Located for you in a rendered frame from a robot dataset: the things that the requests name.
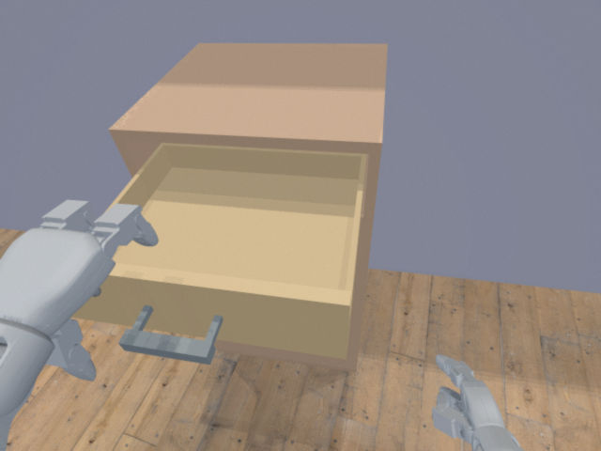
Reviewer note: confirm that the left robot hand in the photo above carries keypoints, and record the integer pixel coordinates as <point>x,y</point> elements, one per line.
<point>50,272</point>

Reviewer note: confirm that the handle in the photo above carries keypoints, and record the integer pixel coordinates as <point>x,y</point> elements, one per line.
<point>170,346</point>

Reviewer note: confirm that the left robot forearm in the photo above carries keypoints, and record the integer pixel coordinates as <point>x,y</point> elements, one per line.
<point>24,351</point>

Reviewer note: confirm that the right robot forearm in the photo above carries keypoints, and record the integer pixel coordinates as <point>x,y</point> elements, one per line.
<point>494,438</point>

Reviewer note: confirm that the cabinet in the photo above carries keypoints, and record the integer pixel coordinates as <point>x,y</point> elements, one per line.
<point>300,96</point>

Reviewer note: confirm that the drawer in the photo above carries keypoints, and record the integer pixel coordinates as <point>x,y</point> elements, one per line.
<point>266,238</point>

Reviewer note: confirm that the right robot hand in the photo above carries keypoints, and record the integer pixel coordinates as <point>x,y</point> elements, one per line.
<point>473,408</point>

